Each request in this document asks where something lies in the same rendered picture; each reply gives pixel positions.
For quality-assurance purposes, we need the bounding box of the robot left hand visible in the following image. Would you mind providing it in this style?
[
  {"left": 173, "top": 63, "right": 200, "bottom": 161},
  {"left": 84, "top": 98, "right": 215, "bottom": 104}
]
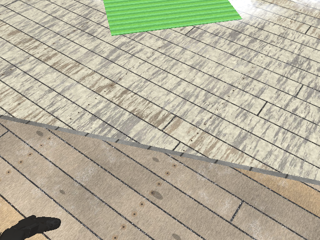
[{"left": 0, "top": 215, "right": 61, "bottom": 240}]

